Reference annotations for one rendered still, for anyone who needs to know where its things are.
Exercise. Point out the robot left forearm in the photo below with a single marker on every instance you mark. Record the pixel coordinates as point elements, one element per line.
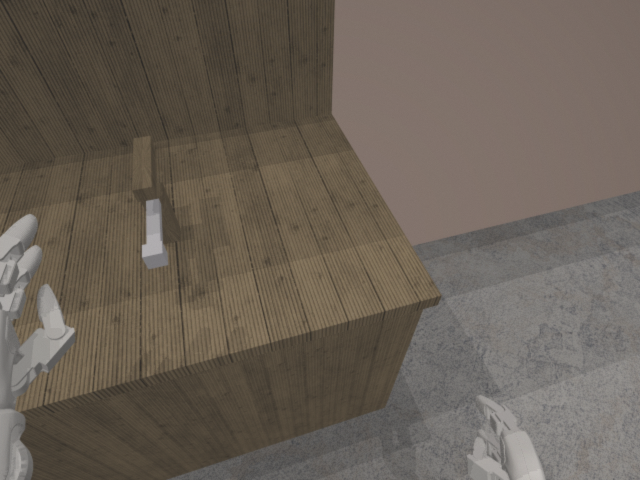
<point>16,462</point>

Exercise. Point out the robot right hand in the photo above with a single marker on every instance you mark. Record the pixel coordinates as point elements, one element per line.
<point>512,458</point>

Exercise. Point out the counter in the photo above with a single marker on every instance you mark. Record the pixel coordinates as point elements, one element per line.
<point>291,293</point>

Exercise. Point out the tap lever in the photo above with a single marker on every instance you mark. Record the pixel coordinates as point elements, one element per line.
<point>154,252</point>

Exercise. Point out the robot left hand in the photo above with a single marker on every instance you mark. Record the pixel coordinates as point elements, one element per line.
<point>45,347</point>

